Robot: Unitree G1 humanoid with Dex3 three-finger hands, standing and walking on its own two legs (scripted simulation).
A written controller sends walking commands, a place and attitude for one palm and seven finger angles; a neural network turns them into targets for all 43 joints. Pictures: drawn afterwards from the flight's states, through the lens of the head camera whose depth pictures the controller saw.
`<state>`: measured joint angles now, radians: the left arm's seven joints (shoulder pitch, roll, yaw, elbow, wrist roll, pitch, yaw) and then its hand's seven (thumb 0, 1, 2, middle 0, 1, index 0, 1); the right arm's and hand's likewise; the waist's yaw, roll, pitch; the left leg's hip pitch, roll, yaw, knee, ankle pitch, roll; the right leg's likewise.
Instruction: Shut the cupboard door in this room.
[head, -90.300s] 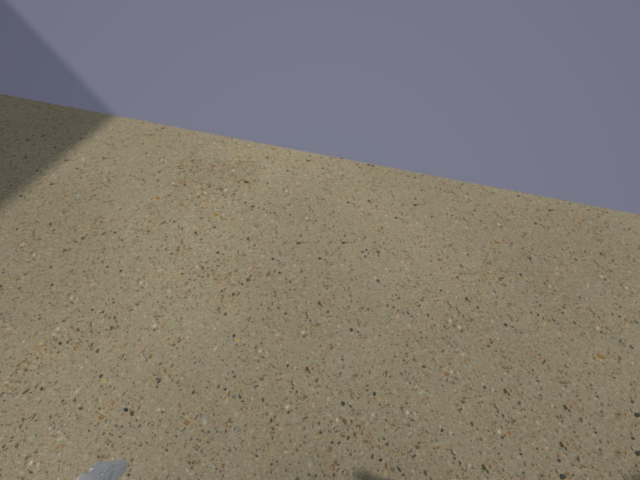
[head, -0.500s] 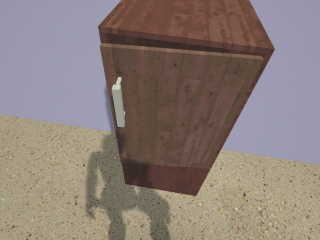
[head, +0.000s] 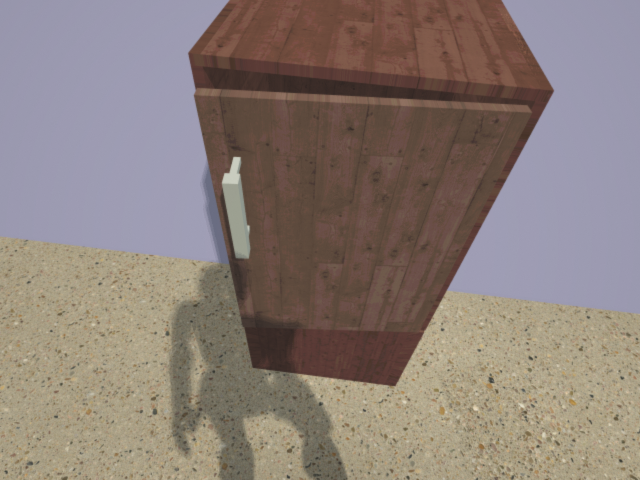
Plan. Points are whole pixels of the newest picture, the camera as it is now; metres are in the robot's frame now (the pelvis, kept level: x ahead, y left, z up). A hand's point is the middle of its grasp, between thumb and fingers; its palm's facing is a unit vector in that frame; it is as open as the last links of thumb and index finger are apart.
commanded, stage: look again from close up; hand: left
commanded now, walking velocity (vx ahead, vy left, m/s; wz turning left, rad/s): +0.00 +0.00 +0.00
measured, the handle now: (239, 210) +0.47 +0.16 +0.05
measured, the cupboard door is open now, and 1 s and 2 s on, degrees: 6 6 6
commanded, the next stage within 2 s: raise the hand and make a fist in 0.54 s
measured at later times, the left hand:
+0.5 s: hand out of the picture +0.02 +0.16 -0.17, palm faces +0.02 -0.97 -0.25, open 7.3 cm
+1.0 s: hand (211, 464) +0.15 +0.14 -0.05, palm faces +0.03 -1.00 +0.02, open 6.4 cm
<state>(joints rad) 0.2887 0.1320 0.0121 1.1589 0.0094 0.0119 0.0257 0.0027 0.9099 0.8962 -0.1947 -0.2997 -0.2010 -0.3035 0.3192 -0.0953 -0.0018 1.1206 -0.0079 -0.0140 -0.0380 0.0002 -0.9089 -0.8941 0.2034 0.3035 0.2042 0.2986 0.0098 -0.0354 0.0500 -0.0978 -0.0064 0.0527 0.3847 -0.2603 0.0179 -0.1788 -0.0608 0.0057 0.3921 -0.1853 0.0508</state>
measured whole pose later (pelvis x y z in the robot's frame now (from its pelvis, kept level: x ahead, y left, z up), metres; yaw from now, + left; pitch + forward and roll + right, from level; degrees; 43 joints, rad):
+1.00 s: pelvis -0.04 -0.04 -0.08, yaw +3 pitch +10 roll +1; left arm 0.37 0.17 0.13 0.16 -0.27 -0.55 -0.35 0.00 0.91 0.90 -0.36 -0.48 -0.37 -0.48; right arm 0.15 -0.28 -0.10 0.53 0.02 -0.29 -0.02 0.01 -0.91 -0.89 0.20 0.30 0.20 0.30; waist 0.02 -0.05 -0.11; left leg -0.75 0.03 0.01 1.08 -0.51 -0.04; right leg -0.82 -0.06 -0.04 1.10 -0.46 -0.01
